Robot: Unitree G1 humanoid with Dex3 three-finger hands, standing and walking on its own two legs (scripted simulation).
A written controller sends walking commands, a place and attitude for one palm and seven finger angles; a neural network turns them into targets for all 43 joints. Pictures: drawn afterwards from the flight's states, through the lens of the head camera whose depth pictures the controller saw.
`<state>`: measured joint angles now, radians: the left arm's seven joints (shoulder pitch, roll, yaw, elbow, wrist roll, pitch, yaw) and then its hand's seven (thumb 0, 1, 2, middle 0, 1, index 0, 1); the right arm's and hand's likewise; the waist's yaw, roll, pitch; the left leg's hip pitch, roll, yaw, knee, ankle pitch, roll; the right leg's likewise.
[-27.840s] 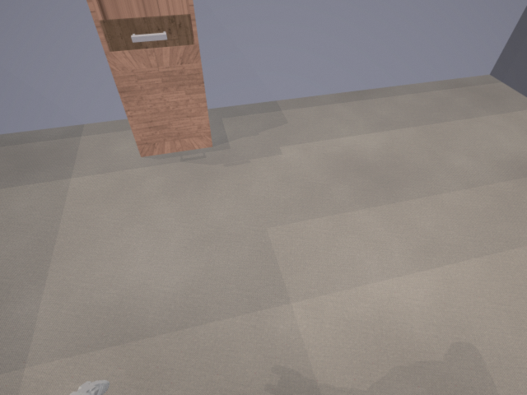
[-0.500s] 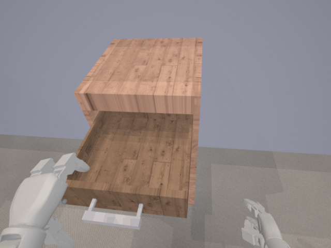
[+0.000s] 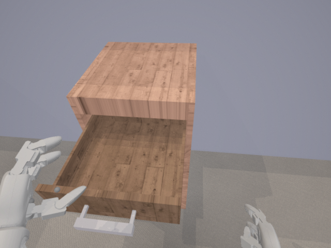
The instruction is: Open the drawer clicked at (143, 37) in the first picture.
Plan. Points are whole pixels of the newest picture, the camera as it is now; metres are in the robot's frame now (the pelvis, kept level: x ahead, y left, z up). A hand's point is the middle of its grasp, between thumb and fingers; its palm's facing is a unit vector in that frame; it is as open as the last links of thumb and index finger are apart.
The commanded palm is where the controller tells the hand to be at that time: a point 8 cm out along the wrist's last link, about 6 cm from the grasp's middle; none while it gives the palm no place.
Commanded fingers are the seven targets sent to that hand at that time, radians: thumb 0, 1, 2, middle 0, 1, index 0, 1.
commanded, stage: draw the hand back to the body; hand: left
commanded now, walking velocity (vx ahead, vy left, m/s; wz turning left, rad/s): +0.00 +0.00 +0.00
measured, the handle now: (107, 218) +0.21 +0.19 -0.08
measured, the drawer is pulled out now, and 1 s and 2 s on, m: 0.30 0.30 0.30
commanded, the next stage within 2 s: step back with the hand held close in 0.46 s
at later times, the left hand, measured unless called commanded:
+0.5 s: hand (54, 189) +0.17 +0.22 +0.15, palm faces +0.38 -0.83 -0.41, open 7.5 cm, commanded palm +0.13 +0.26 +0.17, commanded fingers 0.00 0.90 0.90 -0.20 -0.30 -0.20 -0.30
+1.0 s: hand (43, 194) +0.16 +0.23 +0.15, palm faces +0.24 -0.81 -0.54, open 7.4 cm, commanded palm +0.10 +0.28 +0.17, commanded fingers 0.00 0.90 0.90 -0.20 -0.30 -0.20 -0.30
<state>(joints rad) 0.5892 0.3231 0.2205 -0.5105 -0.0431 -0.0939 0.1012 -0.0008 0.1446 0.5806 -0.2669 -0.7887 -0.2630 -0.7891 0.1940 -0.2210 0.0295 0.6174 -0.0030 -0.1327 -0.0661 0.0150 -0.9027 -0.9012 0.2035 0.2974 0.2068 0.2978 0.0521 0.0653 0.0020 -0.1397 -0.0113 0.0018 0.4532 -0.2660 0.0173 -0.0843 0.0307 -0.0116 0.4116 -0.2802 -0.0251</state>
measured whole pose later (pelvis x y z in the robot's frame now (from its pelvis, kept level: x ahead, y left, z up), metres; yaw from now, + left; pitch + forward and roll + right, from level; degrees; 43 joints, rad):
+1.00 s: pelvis -0.03 +0.01 +0.00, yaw -1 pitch +2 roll -1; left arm 0.67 0.44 0.36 -0.62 -0.04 -0.17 0.12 0.02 0.89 0.90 -0.22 -0.31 -0.22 -0.31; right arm 0.15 -0.22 -0.02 0.54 0.01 -0.01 -0.08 0.01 -0.90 -0.90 0.20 0.30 0.21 0.30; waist -0.01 0.01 0.05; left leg -0.30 -0.01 0.02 0.48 -0.21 0.03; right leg -0.25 0.03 0.00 0.46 -0.23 -0.01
